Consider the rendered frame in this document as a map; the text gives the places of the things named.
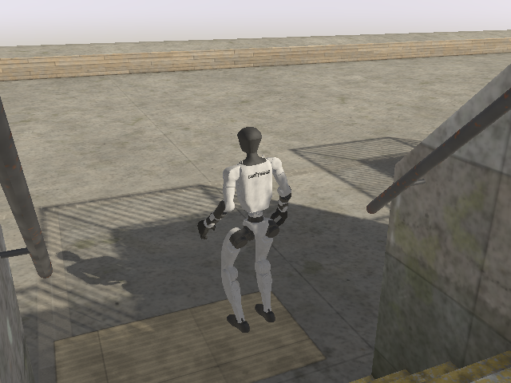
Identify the humanoid robot torso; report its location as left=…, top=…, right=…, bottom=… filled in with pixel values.
left=236, top=155, right=272, bottom=241

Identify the robot right upper arm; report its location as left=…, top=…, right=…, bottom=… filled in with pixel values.
left=266, top=157, right=291, bottom=197

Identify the robot left foot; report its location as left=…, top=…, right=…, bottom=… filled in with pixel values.
left=227, top=314, right=250, bottom=333

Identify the robot left upper arm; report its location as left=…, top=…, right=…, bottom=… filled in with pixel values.
left=221, top=164, right=240, bottom=212

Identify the left robot hand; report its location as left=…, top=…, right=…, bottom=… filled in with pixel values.
left=197, top=220, right=216, bottom=239

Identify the robot left forearm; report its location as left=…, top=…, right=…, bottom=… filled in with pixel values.
left=204, top=200, right=227, bottom=228

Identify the right robot hand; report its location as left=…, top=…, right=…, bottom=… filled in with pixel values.
left=270, top=208, right=287, bottom=226

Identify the robot right forearm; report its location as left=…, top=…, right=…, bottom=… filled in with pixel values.
left=278, top=186, right=291, bottom=212

